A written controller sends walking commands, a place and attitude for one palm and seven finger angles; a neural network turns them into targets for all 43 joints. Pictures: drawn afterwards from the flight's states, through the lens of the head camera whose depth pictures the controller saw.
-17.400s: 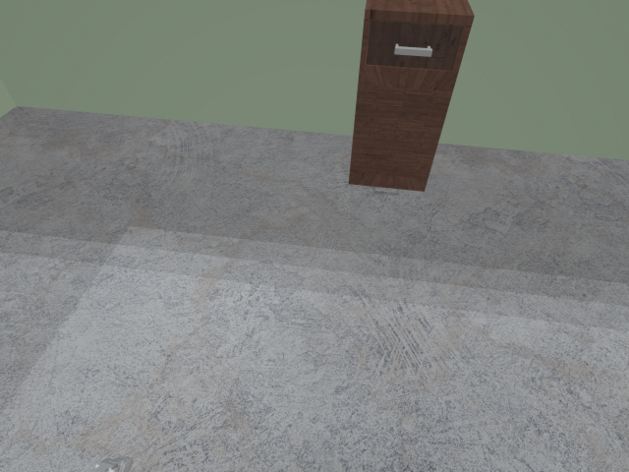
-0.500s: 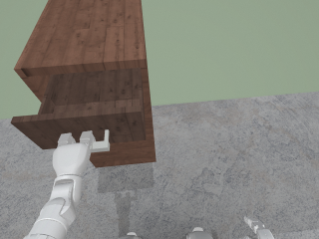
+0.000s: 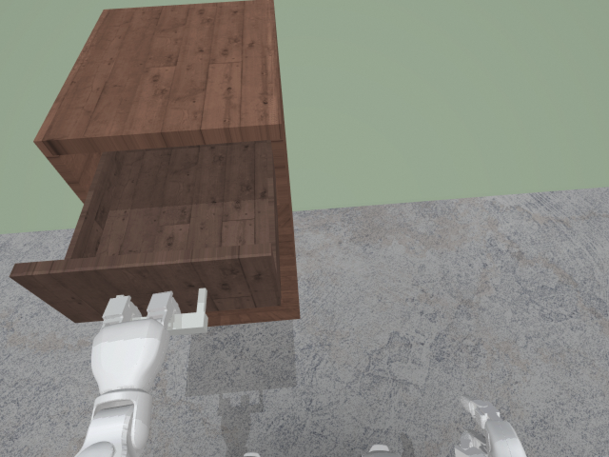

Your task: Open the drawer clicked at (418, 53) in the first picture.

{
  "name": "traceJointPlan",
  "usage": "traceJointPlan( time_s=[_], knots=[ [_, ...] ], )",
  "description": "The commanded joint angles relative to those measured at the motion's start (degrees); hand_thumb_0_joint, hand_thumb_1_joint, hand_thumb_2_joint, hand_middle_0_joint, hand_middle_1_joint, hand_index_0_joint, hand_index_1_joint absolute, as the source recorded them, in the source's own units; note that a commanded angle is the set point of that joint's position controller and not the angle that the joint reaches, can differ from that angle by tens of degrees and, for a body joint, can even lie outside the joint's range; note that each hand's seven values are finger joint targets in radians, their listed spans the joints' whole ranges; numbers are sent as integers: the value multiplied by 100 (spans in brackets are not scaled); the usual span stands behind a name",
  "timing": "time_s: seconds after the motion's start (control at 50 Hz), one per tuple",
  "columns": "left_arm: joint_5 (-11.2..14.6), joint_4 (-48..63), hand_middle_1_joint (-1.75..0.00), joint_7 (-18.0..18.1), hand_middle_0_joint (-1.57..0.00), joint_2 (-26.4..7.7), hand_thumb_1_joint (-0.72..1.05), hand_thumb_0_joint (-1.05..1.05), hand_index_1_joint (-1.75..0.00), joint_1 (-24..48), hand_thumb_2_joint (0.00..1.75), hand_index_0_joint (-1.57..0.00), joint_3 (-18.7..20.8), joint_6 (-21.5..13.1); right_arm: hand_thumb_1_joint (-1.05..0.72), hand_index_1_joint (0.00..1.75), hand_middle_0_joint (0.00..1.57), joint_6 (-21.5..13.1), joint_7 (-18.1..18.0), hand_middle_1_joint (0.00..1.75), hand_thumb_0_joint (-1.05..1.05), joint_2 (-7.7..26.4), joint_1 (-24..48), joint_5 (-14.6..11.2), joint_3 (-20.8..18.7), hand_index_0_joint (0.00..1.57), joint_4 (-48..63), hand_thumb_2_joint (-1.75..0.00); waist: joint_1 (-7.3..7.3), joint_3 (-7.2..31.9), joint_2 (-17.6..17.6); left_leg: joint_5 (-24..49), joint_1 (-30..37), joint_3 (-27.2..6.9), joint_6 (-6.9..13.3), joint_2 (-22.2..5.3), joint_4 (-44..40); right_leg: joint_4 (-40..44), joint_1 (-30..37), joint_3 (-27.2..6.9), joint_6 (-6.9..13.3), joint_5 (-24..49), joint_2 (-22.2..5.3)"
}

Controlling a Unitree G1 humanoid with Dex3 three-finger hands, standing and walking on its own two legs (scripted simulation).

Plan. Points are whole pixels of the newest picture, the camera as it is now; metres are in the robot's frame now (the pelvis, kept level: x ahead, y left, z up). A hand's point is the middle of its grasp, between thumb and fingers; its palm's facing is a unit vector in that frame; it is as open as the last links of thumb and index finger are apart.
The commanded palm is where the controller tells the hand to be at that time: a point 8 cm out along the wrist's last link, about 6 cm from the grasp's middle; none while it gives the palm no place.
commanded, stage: pull the drawer open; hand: left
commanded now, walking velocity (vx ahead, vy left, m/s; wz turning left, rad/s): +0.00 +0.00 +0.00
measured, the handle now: (159, 312) +0.31 +0.23 -0.03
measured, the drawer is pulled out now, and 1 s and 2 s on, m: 0.22 0.30 0.30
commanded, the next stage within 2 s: open the thumb to release the handle in 0.80 s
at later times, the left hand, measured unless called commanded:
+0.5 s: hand (142, 408) +0.19 +0.22 -0.04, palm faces -0.04 -0.06 -1.00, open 5.8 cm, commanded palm +0.15 +0.23 +0.01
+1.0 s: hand (139, 422) +0.17 +0.22 -0.05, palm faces -0.01 -0.05 -1.00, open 5.9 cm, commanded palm +0.15 +0.23 +0.01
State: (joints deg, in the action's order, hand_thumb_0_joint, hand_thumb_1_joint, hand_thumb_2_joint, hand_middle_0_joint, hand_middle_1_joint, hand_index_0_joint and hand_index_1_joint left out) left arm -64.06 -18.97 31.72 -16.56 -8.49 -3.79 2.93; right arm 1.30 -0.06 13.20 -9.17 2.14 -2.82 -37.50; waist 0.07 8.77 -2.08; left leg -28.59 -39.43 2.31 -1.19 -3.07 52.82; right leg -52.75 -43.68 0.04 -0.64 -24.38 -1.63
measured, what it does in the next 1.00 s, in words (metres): stands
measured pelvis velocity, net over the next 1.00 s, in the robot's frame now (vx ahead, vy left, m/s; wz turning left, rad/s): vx -0.01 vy -0.01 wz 0.00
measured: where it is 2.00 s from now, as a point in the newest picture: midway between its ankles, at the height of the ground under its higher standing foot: outside the picture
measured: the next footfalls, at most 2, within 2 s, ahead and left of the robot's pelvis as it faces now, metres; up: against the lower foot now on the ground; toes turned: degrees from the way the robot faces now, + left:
none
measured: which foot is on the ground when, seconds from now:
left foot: down 0.00-1.00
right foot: down 0.00-1.00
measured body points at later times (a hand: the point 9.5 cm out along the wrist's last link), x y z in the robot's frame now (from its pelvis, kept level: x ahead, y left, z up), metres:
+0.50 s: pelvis +0.00 -0.01 -0.01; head +0.06 -0.02 +0.44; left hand +0.19 +0.22 +0.01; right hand +0.20 -0.23 -0.11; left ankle -0.03 +0.13 -0.69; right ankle +0.01 -0.13 -0.69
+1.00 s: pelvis -0.01 -0.01 -0.02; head +0.05 -0.03 +0.43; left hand +0.17 +0.22 +0.01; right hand +0.18 -0.25 -0.12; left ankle -0.03 +0.13 -0.69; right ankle +0.01 -0.13 -0.69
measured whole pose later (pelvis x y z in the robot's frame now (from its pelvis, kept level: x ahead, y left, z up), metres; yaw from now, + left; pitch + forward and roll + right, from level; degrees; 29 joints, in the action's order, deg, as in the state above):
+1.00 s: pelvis -0.01 -0.01 -0.02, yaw +0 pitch +15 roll +1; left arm -64.8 -3.5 35.3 -17.2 -27.6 -2.9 -0.5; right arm 0.9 1.1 13.3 -7.1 4.5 -2.4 -34.1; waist 1.0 9.0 -1.5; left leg -31.4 -42.8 2.1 -1.9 -3.6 59.5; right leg -60.0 -47.6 -0.2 0.1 -27.3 -1.2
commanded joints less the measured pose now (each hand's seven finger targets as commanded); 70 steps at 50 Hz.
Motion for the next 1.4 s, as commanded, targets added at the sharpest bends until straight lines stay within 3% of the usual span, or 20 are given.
traceJointPlan(
  time_s=[0.0, 0.12, 0.2, 0.3, 0.34, 0.48, 0.6, 0.62, 0.68, 0.76, 0.78, 0.86, 0.88, 0.9, 0.92, 1.0, 1.12, 1.2, 1.28, 1.38],
  knots=[
    [117, 1258, -135, 292, -40, -784, 90, 0, -135, -433, 90, -40, 575, 154, -90, 30, 20, -212, -43, 30, 0, 661, 353, 30, -228, 20, 855, -90, 254, 1490, 106, 2532, 805, 36, 167, 419, -564, 497, 1404, 264, 310, 2687, 299],
    [111, 1532, -135, 313, -40, -730, 90, 0, -135, -1152, 90, -40, 577, 127, -90, 30, 20, -197, -12, 30, 0, 599, 510, 49, -184, 20, 985, -90, 316, 1302, 121, 2480, 771, 29, 163, 427, -529, 476, 1380, 256, 324, 2649, 312],
    [57, 1719, -135, 362, -40, -688, 90, 0, -135, -1222, 90, -40, 535, 91, -90, 30, 20, -198, 5, 30, 0, 588, 580, 86, -160, 20, 1022, -90, 287, 1222, 87, 2390, 758, -4, 160, 413, -477, 426, 1220, 264, 325, 2489, 319],
    [22, 2013, -135, 424, -40, -624, 90, 0, -135, -1675, 90, -40, 475, 50, -90, 30, 20, -205, 43, 30, 0, 554, 650, 121, -154, 20, 1088, -90, 343, 1356, 7, 2599, 830, -23, 146, 396, -375, 314, 1183, 244, 327, 2585, 310],
    [30, 2051, -135, 426, -40, -612, 90, 0, -135, -1746, 90, -40, 455, 44, -90, 30, 20, -204, 49, 30, 0, 557, 685, 121, -150, 20, 1093, -90, 324, 1189, 95, 2412, 752, -24, 149, 408, -365, 344, 1123, 233, 323, 2490, 315],
    [62, 2220, -135, 471, -40, -750, 90, 0, -135, -2141, 90, -40, 649, -23, -90, 30, 20, -217, 29, 30, 0, 533, 773, 138, -120, 20, 1129, -90, 366, 1175, 227, 2163, 600, -39, 160, 434, -302, 305, 1146, 171, 334, 2467, 303],
    [103, 2388, -135, 529, -40, -845, 90, 0, -135, -2744, 90, -40, 806, -116, -90, 30, 20, -229, 39, 30, 0, 502, 815, 160, -93, 20, 1205, -90, 515, 1192, 134, 1986, 499, -8, 158, 467, -269, 258, 1161, 101, 347, 2332, 291],
    [95, 2385, -135, 532, -40, -823, 90, 0, -135, -2730, 90, -40, 777, -134, -90, 30, 20, -226, 41, 30, 0, 505, 825, 166, -103, 20, 1182, -90, 456, 1102, 228, 1928, 462, -23, 157, 461, -251, 260, 1078, 88, 345, 2289, 303],
    [110, 2550, -135, 514, -40, -758, 90, 0, -135, -3088, 90, -40, 720, -171, -90, 30, 20, -233, 84, 30, 0, 502, 830, 174, -93, 20, 1264, -90, 512, 1120, 44, 2005, 478, -34, 157, 452, -240, 227, 1059, 87, 370, 2255, 303],
    [194, 2701, -135, 461, -40, -766, 90, 0, -135, -3606, 90, -40, 726, -210, -90, 30, 20, -222, 142, 30, 0, 493, 829, 167, -90, 20, 1331, -90, 566, 1086, 139, 2053, 394, -27, 158, 438, -212, 177, 1115, 53, 368, 2361, 310],
    [203, 2779, -135, 459, -40, -837, 90, 0, -135, -3641, 90, -40, 807, -218, -90, 30, 20, -213, 145, 30, 0, 511, 853, 163, -84, 20, 1356, -90, 588, 1117, -16, 2128, 405, -37, 151, 439, -217, 164, 1141, 19, 387, 2439, 309],
    [179, 2866, -135, 451, -40, -656, 90, 0, -135, -3710, 90, -40, 611, -248, -90, 30, 20, -219, 207, 30, 0, 517, 796, 193, -101, 20, 1387, -90, 513, 1002, -45, 2204, 405, -53, 158, 400, -136, 85, 884, 41, 377, 2324, 323],
    [40, 2774, -135, 545, -40, -810, 90, 0, -135, -1520, 90, -40, 584, -237, -90, 30, 20, -192, 121, 30, 0, 612, 805, 227, -109, 20, 1125, -90, -6, 868, 6, 1815, 273, -129, 154, 375, 17, 65, 361, 42, 330, 2019, 282],
    [-16, 2810, -134, 666, -40, -957, 83, 0, -134, -1538, 87, -40, 911, -295, -90, 30, 20, -253, 69, 30, 0, 598, 779, 290, -177, 20, 1167, -90, 245, 1007, -78, 1642, 295, -111, 155, 406, -11, 69, 440, 25, 339, 1802, 288],
    [-73, 2270, -134, 707, -39, -869, 76, 0, -134, -2090, 84, -39, 934, -248, -90, 30, 20, -302, 49, 30, 0, 547, 733, 282, -165, 20, 1127, -90, 292, 953, 11, 1598, 258, -104, 147, 417, -4, 47, 434, 98, 361, 1720, 304],
    [13, 2445, -130, 778, -37, -802, 48, 0, -130, -1823, 72, -37, 794, -88, -90, 30, 20, -311, 8, 30, 0, 580, 719, 236, -201, 20, 1105, -90, 283, 1487, 43, 1774, 458, -63, 142, 437, -8, 41, 640, 78, 349, 1961, 285],
    [73, 2074, -126, 631, -34, -791, 6, 0, -126, -1482, 54, -34, 646, 276, -90, 30, 20, -260, -164, 30, 0, 583, 828, 128, -140, 20, 1007, -90, 254, 1177, 423, 1371, 297, -40, 181, 467, -229, 354, 885, 125, 279, 1713, 260],
    [59, 1989, -123, 483, -32, -860, -22, 0, -123, -1351, 42, -32, 639, 297, -90, 30, 20, -267, -240, 30, 0, 555, 869, 96, -79, 20, 1018, -90, 332, 1120, 348, 1256, 353, -16, 197, 486, -362, 482, 955, 119, 283, 1444, 264],
    [52, 1929, -120, 354, -30, -854, -50, 0, -120, -1031, 30, -30, 556, 212, -90, 30, 20, -286, -281, 30, 0, 545, 859, 86, -62, 20, 993, -90, 282, 925, 282, 1087, 363, -31, 205, 490, -426, 611, 879, 110, 290, 1154, 261],
    [17, 1815, -120, 310, -30, -868, -50, 0, -120, -770, 30, -30, 561, 63, -90, 30, 20, -321, -294, 30, 0, 529, 842, 96, -64, 20, 968, -90, 261, 882, 239, 991, 364, -37, 210, 495, -410, 660, 801, 84, 285, 953, 248]
  ],
)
